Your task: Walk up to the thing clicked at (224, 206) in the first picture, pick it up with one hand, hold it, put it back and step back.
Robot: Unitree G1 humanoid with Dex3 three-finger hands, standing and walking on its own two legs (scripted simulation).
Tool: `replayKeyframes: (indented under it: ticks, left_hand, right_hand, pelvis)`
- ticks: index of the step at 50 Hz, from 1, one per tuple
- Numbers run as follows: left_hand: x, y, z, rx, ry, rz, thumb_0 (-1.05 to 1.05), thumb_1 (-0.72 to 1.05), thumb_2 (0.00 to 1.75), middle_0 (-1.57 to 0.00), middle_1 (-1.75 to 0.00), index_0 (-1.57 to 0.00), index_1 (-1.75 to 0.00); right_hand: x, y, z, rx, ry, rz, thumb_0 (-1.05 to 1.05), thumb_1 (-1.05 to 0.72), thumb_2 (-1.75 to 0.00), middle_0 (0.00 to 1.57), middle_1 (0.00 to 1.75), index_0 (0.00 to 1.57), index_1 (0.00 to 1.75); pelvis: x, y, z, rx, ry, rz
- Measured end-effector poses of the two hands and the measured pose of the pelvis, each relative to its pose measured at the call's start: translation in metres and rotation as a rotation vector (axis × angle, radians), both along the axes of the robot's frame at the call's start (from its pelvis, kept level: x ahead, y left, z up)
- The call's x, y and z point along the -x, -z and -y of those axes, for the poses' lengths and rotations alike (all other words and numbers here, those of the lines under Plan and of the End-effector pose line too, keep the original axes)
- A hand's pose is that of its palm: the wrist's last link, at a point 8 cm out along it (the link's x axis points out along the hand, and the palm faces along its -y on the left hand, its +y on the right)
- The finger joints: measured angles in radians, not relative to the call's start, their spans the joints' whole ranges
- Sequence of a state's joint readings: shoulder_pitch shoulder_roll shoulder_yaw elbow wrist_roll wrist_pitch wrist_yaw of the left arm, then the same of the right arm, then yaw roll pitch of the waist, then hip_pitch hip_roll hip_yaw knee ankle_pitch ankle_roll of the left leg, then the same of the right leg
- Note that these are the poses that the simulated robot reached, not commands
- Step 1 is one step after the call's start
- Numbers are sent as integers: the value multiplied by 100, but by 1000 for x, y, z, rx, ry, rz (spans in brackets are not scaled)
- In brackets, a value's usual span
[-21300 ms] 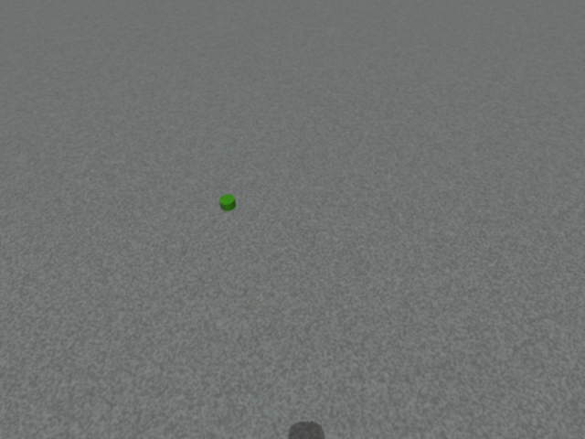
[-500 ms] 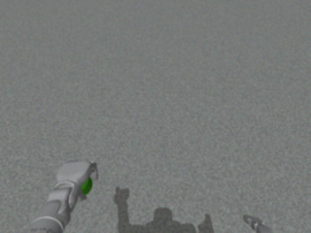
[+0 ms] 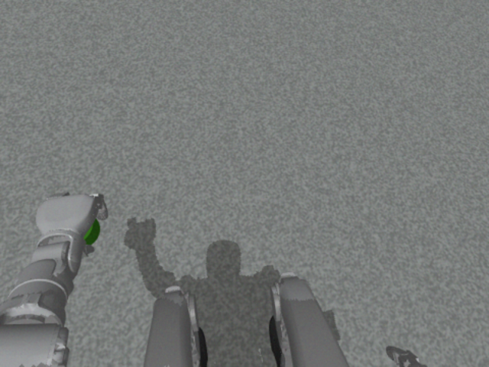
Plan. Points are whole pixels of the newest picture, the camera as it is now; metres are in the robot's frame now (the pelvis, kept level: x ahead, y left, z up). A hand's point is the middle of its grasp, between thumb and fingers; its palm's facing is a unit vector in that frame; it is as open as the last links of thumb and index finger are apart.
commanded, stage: crouch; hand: left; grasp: from above
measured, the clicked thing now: (76, 228) +0.41 +0.29 -0.15
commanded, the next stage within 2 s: lower in 1.10 s
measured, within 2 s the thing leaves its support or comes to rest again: neither
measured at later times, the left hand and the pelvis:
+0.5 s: hand (99, 242) +0.42 +0.30 -0.30, palm faces -0.43 -0.03 -0.90, open 7.7 cm; pelvis -0.02 +0.00 -0.14, yaw -3 degrees
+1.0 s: hand (106, 245) +0.43 +0.31 -0.37, palm faces -0.45 -0.05 -0.89, open 7.6 cm; pelvis -0.02 +0.00 -0.21, yaw -5 degrees
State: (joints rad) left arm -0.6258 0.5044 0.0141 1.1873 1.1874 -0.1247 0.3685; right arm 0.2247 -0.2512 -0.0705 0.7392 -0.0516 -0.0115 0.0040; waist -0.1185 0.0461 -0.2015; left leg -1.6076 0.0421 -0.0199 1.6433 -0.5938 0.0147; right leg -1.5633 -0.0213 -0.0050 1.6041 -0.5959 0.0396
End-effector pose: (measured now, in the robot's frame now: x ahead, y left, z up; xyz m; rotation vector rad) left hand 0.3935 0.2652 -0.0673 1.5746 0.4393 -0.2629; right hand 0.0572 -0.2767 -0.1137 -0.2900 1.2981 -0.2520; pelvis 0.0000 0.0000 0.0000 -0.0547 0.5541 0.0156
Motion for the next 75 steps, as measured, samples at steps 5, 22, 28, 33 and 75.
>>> replayKeyframes:
  ticks: [5, 22, 28, 33, 75]
  left_hand:
    - [-2, 49, -10, 14, -7, -26, -4, 14, 56, -50, -69, -80, -76]
    - [-24, 161, -31, 35, -16, 1, -4, 14, 54, -53, -65, -87, -73]
    - [-31, 184, -36, 34, -29, -9, -4, 15, 53, -53, -65, -87, -73]
    - [-32, 203, -38, 41, -23, -26, -5, 15, 52, -52, -65, -87, -73]
    - [-43, 300, -49, 89, -27, -35, -4, 16, 52, -53, -63, -87, -73]
  right_hand:
    - [4, 41, -8, -24, -40, -24, 1, -90, -89, 21, 30, 20, 29]
    - [3, 122, 5, -3, -138, -86, 0, -91, -90, 21, 30, 20, 29]
    - [13, 139, 9, -3, -137, -119, 0, -91, -90, 20, 30, 20, 29]
    - [24, 153, 9, -13, -130, -151, 0, -91, -90, 20, 30, 20, 29]
    - [35, 217, 10, 10, -205, -244, 0, -91, -90, 21, 30, 20, 29]
  pelvis:
    - [8, 38, 0, 12, -3, -47]
    - [17, 132, 4, 50, 6, -88]
    - [19, 153, 5, 57, 16, -81]
    - [21, 169, 5, 60, 21, -73]
    - [20, 246, 5, 95, 58, -3]
